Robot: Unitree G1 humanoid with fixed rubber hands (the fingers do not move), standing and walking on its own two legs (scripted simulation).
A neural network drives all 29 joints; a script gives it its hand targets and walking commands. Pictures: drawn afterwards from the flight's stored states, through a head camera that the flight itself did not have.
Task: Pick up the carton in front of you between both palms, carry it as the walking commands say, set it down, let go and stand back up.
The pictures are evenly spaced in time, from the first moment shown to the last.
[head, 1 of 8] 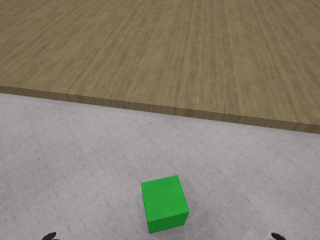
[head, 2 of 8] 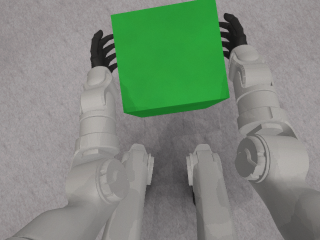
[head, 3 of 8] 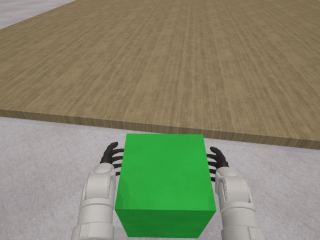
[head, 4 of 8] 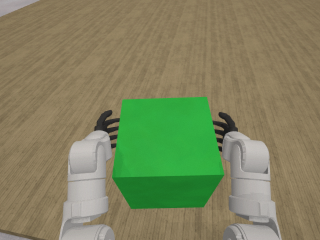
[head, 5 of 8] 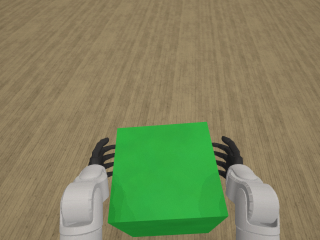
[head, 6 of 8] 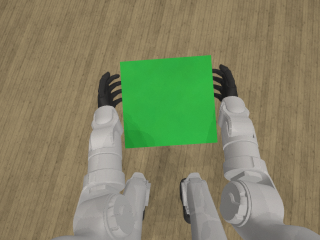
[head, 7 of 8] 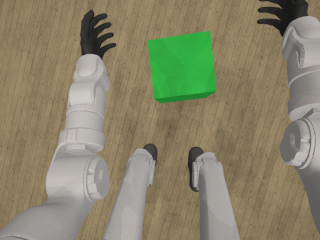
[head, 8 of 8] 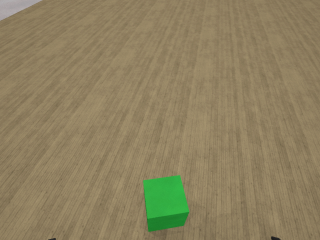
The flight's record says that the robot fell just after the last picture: no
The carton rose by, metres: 0.85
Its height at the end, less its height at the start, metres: +0.10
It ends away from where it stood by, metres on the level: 2.90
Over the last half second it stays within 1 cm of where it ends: yes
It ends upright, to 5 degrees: yes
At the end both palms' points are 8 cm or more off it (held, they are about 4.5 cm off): yes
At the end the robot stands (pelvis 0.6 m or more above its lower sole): yes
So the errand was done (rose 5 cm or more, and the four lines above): yes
